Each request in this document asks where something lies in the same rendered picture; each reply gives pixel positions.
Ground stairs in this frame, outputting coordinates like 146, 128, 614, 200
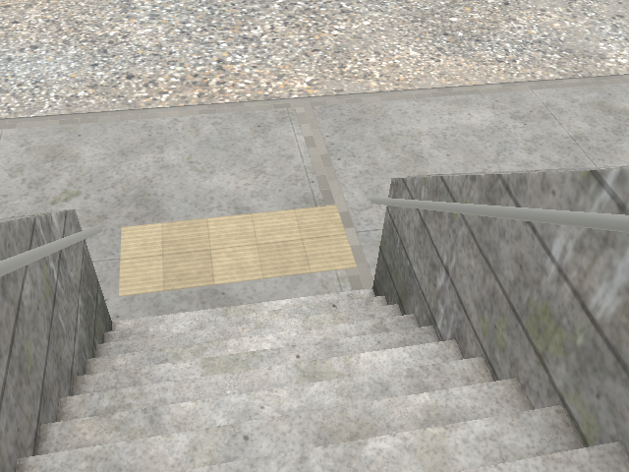
16, 288, 629, 472

